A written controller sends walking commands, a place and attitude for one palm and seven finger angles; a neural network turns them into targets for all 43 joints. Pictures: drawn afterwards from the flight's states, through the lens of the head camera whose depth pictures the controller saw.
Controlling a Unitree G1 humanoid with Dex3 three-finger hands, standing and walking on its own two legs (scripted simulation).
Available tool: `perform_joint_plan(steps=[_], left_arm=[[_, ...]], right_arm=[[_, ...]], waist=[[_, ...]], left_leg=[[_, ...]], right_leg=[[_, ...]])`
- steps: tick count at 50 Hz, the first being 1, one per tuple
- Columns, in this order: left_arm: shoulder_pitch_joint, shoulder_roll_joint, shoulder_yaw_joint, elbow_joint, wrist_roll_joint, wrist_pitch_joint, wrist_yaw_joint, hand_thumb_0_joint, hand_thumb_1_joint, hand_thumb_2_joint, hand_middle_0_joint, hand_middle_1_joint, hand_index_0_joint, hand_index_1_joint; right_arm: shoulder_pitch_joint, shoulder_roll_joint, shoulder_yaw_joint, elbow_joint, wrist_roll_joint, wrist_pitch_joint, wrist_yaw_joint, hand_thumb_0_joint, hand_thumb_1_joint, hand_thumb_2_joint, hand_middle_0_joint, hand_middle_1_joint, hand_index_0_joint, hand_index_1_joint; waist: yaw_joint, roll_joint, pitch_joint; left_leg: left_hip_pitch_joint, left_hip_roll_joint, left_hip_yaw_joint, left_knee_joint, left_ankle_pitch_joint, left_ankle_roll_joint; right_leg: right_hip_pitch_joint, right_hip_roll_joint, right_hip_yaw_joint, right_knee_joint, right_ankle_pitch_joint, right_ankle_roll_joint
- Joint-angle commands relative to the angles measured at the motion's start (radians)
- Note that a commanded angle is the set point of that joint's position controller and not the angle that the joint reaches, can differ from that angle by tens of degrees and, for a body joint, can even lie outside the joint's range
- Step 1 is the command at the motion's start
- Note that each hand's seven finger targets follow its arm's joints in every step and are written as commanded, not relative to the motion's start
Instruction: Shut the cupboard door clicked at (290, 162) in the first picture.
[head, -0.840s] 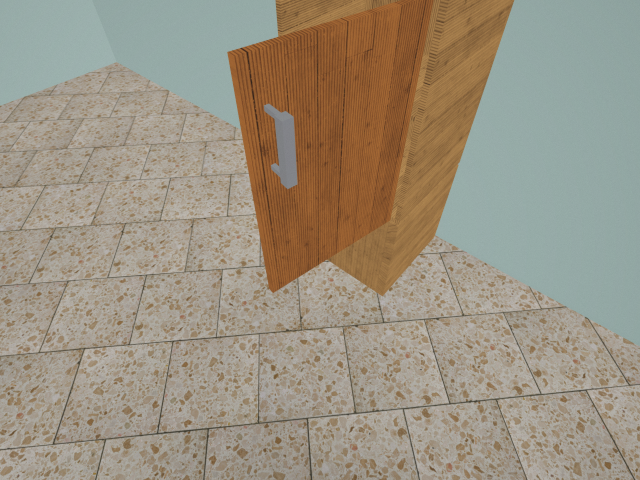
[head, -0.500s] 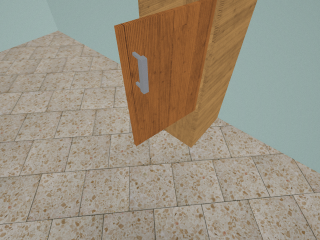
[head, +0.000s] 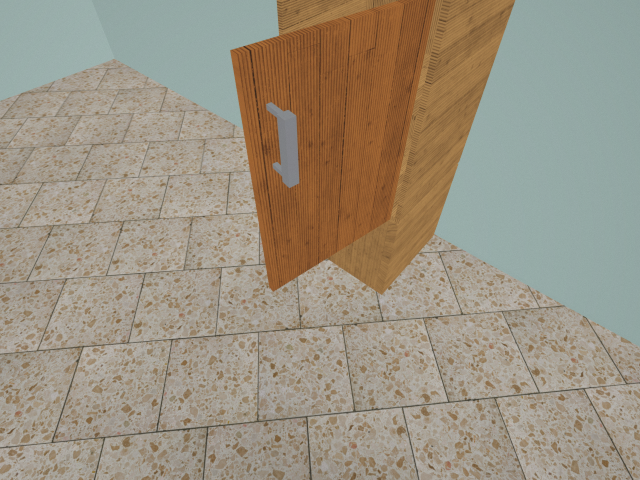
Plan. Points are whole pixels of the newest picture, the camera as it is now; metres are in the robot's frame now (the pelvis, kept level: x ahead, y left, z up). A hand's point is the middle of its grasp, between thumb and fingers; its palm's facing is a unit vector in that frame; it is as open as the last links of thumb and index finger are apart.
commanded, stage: walk to a spot facing it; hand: left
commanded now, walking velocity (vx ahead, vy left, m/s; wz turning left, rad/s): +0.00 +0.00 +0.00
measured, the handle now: (281, 145) +0.60 +0.10 +0.09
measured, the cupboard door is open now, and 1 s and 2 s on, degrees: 78 78 78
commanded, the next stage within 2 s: none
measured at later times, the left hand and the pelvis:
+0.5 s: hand out of the picture +0.04 +0.20 -0.18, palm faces -0.11 -0.97 -0.23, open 7.4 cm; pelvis -0.02 +0.01 -0.01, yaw -10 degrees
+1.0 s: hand out of the picture +0.10 +0.16 -0.18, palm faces -0.36 -0.90 -0.23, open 7.4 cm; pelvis -0.02 +0.00 -0.01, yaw -26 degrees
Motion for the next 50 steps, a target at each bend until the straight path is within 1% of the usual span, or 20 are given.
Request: perform_joint_plan(steps=[1, 8, 17, 19, 20, 21, 22, 24, 27, 28, 29, 30, 31, 32, 34, 36, 45, 48, 49, 50], left_arm=[[0.046, 0.133, 0.028, -0.032, 0.000, -0.014, 0.011, 0.000, 0.900, 0.900, -0.200, -0.300, -0.200, -0.300], [0.063, 0.107, 0.032, -0.037, 0.002, 0.002, 0.012, 0.000, 0.900, 0.900, -0.200, -0.300, -0.200, -0.300], [0.008, 0.152, 0.088, -0.147, 0.017, 0.048, -0.010, 0.000, 0.900, 0.900, -0.200, -0.300, -0.200, -0.300], [0.000, 0.135, 0.091, -0.172, 0.017, 0.051, -0.016, 0.000, 0.900, 0.900, -0.200, -0.300, -0.200, -0.300], [-0.007, 0.119, 0.090, -0.185, 0.017, 0.054, -0.020, 0.000, 0.900, 0.900, -0.200, -0.300, -0.200, -0.300], [-0.020, 0.103, 0.091, -0.202, 0.019, 0.060, -0.025, 0.000, 0.900, 0.900, -0.200, -0.300, -0.200, -0.300], [-0.036, 0.095, 0.094, -0.217, 0.021, 0.066, -0.029, 0.000, 0.900, 0.900, -0.200, -0.300, -0.200, -0.300], [-0.031, 0.077, 0.097, -0.231, 0.021, 0.062, -0.037, 0.000, 0.900, 0.900, -0.200, -0.300, -0.200, -0.300], [0.054, 0.082, 0.101, -0.213, 0.018, 0.053, -0.040, 0.000, 0.900, 0.900, -0.200, -0.300, -0.200, -0.300], [0.112, 0.114, 0.109, -0.203, 0.022, 0.046, -0.037, 0.000, 0.900, 0.900, -0.200, -0.300, -0.200, -0.300], [0.114, 0.217, 0.126, -0.205, 0.036, 0.034, -0.024, 0.000, 0.900, 0.900, -0.200, -0.300, -0.200, -0.300], [0.127, 0.281, 0.133, -0.211, 0.025, 0.036, -0.013, 0.000, 0.900, 0.900, -0.200, -0.300, -0.200, -0.300], [0.104, 0.268, 0.133, -0.218, 0.024, 0.036, -0.006, 0.000, 0.900, 0.900, -0.200, -0.300, -0.200, -0.300], [0.047, 0.241, 0.130, -0.231, 0.025, 0.036, 0.000, 0.000, 0.900, 0.900, -0.200, -0.300, -0.200, -0.300], [0.007, 0.203, 0.120, -0.248, 0.022, 0.029, 0.008, 0.000, 0.900, 0.900, -0.200, -0.300, -0.200, -0.300], [0.027, 0.199, 0.117, -0.249, 0.020, 0.022, 0.010, 0.000, 0.900, 0.900, -0.200, -0.300, -0.200, -0.300], [0.033, 0.236, 0.128, -0.275, 0.025, 0.034, 0.001, 0.000, 0.900, 0.900, -0.200, -0.300, -0.200, -0.300], [-0.023, 0.226, 0.125, -0.289, 0.021, 0.040, -0.002, 0.000, 0.900, 0.900, -0.200, -0.300, -0.200, -0.300], [-0.051, 0.212, 0.120, -0.299, 0.013, 0.041, -0.004, 0.000, 0.900, 0.900, -0.200, -0.300, -0.200, -0.300], [-0.041, 0.157, 0.110, -0.315, 0.004, 0.044, -0.009, 0.000, 0.900, 0.900, -0.200, -0.300, -0.200, -0.300]], right_arm=[[0.032, -0.124, -0.022, -0.033, 0.002, -0.013, -0.009, 0.000, -0.900, -0.900, 0.200, 0.300, 0.200, 0.300], [0.057, -0.087, -0.022, -0.034, 0.002, -0.001, -0.015, 0.000, -0.900, -0.900, 0.200, 0.300, 0.200, 0.300], [0.027, -0.133, -0.075, -0.136, -0.003, 0.019, -0.025, 0.000, -0.900, -0.900, 0.200, 0.300, 0.200, 0.300], [0.032, -0.156, -0.084, -0.152, -0.005, 0.014, -0.027, 0.000, -0.900, -0.900, 0.200, 0.300, 0.200, 0.300], [0.041, -0.180, -0.090, -0.158, -0.007, 0.011, -0.028, 0.000, -0.900, -0.900, 0.200, 0.300, 0.200, 0.300], [0.051, -0.196, -0.095, -0.163, -0.009, 0.005, -0.028, 0.000, -0.900, -0.900, 0.200, 0.300, 0.200, 0.300], [0.052, -0.203, -0.094, -0.172, -0.013, 0.001, -0.027, 0.000, -0.900, -0.900, 0.200, 0.300, 0.200, 0.300], [-0.003, -0.202, -0.094, -0.198, -0.019, -0.005, -0.026, 0.000, -0.900, -0.900, 0.200, 0.300, 0.200, 0.300], [-0.047, -0.212, -0.098, -0.217, -0.016, 0.003, -0.020, 0.000, -0.900, -0.900, 0.200, 0.300, 0.200, 0.300], [-0.068, -0.206, -0.099, -0.233, -0.007, 0.008, -0.016, 0.000, -0.900, -0.900, 0.200, 0.300, 0.200, 0.300], [-0.062, -0.137, -0.093, -0.256, 0.004, 0.016, -0.010, 0.000, -0.900, -0.900, 0.200, 0.300, 0.200, 0.300], [-0.120, -0.121, -0.085, -0.295, 0.004, 0.024, -0.002, 0.000, -0.900, -0.900, 0.200, 0.300, 0.200, 0.300], [-0.123, -0.127, -0.089, -0.288, 0.005, 0.032, -0.003, 0.000, -0.900, -0.900, 0.200, 0.300, 0.200, 0.300], [-0.134, -0.126, -0.090, -0.286, 0.005, 0.031, -0.004, 0.000, -0.900, -0.900, 0.200, 0.300, 0.200, 0.300], [-0.116, -0.115, -0.085, -0.278, 0.003, 0.025, 0.000, 0.000, -0.900, -0.900, 0.200, 0.300, 0.200, 0.300], [-0.121, -0.100, -0.080, -0.279, 0.006, 0.026, -0.001, 0.000, -0.900, -0.900, 0.200, 0.300, 0.200, 0.300], [-0.154, -0.100, -0.076, -0.331, 0.021, 0.016, -0.007, 0.000, -0.900, -0.900, 0.200, 0.300, 0.200, 0.300], [-0.075, -0.105, -0.074, -0.320, 0.024, 0.006, -0.013, 0.000, -0.900, -0.900, 0.200, 0.300, 0.200, 0.300], [-0.020, -0.123, -0.075, -0.304, 0.023, -0.004, -0.018, 0.000, -0.900, -0.900, 0.200, 0.300, 0.200, 0.300], [0.014, -0.197, -0.083, -0.297, 0.012, -0.017, -0.024, 0.000, -0.900, -0.900, 0.200, 0.300, 0.200, 0.300]], waist=[[-0.001, -0.006, 0.005], [-0.002, -0.015, -0.002], [-0.008, -0.014, 0.001], [-0.010, 0.071, -0.012], [-0.013, 0.157, -0.018], [-0.017, 0.236, -0.024], [-0.020, 0.253, -0.028], [0.010, 0.173, -0.036], [0.048, 0.119, -0.065], [0.081, 0.017, -0.066], [0.078, -0.278, -0.043], [0.109, -0.324, -0.015], [0.087, -0.243, -0.018], [0.062, -0.237, -0.013], [0.036, -0.147, -0.068], [0.039, -0.108, -0.108], [0.046, -0.131, -0.113], [-0.003, -0.138, -0.120], [-0.031, -0.102, -0.142], [-0.041, 0.094, -0.163]], left_leg=[[0.034, 0.066, -0.064, -0.034, 0.166, 0.043], [0.048, 0.078, -0.029, 0.009, 0.163, 0.035], [-0.012, 0.118, 0.019, 0.107, -0.001, 0.041], [0.011, 0.182, -0.042, 0.052, -0.018, 0.073], [0.018, 0.250, -0.098, -0.007, -0.030, 0.110], [-0.006, 0.344, -0.161, -0.083, -0.028, 0.166], [-0.018, 0.387, -0.175, -0.119, -0.010, 0.205], [-0.037, 0.382, -0.110, -0.073, 0.062, 0.197], [-0.089, 0.305, 0.035, 0.088, 0.115, 0.119], [-0.144, 0.246, 0.082, 0.215, 0.033, 0.073], [-0.323, 0.096, 0.168, 0.445, -0.246, -0.005], [-0.420, 0.010, 0.087, 0.663, -0.459, -0.023], [-0.437, 0.022, -0.020, 0.773, -0.412, -0.014], [-0.474, 0.028, -0.059, 0.817, -0.350, -0.016], [-0.454, 0.035, -0.065, 0.809, -0.260, -0.028], [-0.423, 0.017, -0.058, 0.746, -0.248, -0.037], [-0.294, -0.037, -0.061, 0.458, -0.269, -0.021], [-0.124, -0.044, -0.065, 0.223, -0.163, -0.011], [0.019, -0.022, -0.062, 0.077, -0.067, 0.000], [0.174, 0.165, -0.250, -0.053, -0.020, 0.058]], right_leg=[[-0.067, -0.135, 0.096, -0.071, 0.229, -0.004], [-0.101, -0.135, 0.118, -0.039, 0.290, -0.002], [-0.256, -0.108, 0.216, 0.101, 0.220, -0.028], [-0.313, -0.055, 0.185, 0.194, 0.163, -0.009], [-0.348, -0.021, 0.142, 0.303, 0.089, 0.003], [-0.369, -0.001, 0.082, 0.473, -0.151, 0.018], [-0.389, -0.018, 0.079, 0.602, -0.281, 0.023], [-0.369, -0.062, 0.099, 0.582, -0.277, 0.018], [-0.199, -0.038, 0.027, 0.326, -0.127, 0.028], [-0.121, -0.043, 0.043, 0.157, 0.040, 0.025], [-0.051, -0.244, 0.365, -0.031, 0.203, -0.045], [-0.102, -0.385, 0.557, -0.058, 0.372, -0.159], [-0.123, -0.356, 0.552, -0.042, 0.274, -0.194], [-0.109, -0.313, 0.537, -0.015, 0.288, -0.190], [-0.050, -0.263, 0.445, 0.044, 0.414, -0.167], [-0.006, -0.240, 0.424, 0.074, 0.550, -0.162], [-0.039, -0.209, 0.529, 0.076, 0.525, -0.174], [-0.147, -0.163, 0.528, 0.120, 0.470, -0.120], [-0.230, -0.126, 0.494, 0.160, 0.411, -0.077], [-0.412, -0.007, 0.388, 0.273, 0.136, -0.013]])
